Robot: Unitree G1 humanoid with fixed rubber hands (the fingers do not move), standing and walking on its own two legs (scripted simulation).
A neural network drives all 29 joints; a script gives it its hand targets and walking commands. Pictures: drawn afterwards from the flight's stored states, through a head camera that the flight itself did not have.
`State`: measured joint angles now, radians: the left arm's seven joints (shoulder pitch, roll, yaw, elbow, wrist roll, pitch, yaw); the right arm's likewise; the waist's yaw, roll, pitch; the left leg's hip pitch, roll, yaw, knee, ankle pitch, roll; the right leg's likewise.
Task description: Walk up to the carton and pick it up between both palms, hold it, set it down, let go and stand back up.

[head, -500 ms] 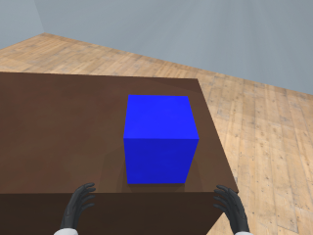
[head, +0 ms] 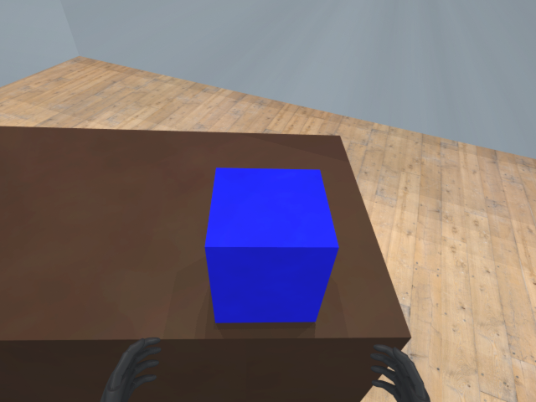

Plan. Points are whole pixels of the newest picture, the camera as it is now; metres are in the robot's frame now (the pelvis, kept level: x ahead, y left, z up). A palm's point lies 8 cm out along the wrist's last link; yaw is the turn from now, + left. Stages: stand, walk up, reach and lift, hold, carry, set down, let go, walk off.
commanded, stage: set down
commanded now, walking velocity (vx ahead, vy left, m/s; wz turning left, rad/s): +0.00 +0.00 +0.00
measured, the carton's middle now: (267, 246) +0.44 +0.03 -0.04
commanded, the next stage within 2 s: let go in 1.08 s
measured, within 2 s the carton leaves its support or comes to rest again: neither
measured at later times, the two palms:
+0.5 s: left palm out of the picture +0.15 +0.23 -0.06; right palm out of the picture +0.17 -0.20 -0.06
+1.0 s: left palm out of the picture +0.15 +0.24 -0.07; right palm out of the picture +0.16 -0.20 -0.07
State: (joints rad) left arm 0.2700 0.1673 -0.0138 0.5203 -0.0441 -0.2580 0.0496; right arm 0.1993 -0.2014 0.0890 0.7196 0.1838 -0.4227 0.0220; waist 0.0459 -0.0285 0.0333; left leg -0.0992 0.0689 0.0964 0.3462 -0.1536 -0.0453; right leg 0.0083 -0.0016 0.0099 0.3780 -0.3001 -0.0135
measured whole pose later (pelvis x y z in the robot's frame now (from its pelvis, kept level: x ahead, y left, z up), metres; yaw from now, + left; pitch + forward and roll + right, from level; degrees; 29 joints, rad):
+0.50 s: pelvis +0.00 +0.00 +0.00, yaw +1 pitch -5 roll +1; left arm 0.25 0.19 0.01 0.53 -0.03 -0.11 0.01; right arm 0.19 -0.18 0.06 0.71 0.11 -0.32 0.01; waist 0.02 -0.03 0.04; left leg -0.10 0.07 0.09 0.32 -0.14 -0.05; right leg 0.02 0.00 0.00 0.35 -0.28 -0.01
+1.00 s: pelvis -0.01 +0.01 +0.00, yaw +0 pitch -5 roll +1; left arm 0.17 0.21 0.02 0.57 -0.02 0.07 -0.01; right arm 0.16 -0.17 0.02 0.70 0.01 -0.19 0.00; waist 0.01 -0.02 0.06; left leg -0.10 0.06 0.09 0.32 -0.12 -0.04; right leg 0.02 0.00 0.00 0.34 -0.26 0.00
